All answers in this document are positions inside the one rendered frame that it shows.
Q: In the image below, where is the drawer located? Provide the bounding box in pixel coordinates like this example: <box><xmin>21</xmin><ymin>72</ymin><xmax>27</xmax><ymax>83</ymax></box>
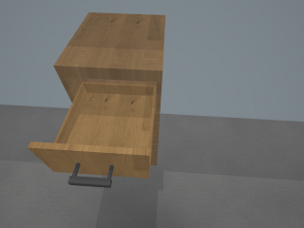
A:
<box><xmin>28</xmin><ymin>82</ymin><xmax>157</xmax><ymax>179</ymax></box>

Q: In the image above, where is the handle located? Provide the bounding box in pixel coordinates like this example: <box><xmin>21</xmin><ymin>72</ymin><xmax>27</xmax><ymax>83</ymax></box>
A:
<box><xmin>67</xmin><ymin>162</ymin><xmax>114</xmax><ymax>188</ymax></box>

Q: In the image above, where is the cabinet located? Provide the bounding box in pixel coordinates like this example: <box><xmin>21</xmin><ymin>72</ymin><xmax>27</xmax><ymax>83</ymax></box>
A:
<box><xmin>53</xmin><ymin>12</ymin><xmax>165</xmax><ymax>166</ymax></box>

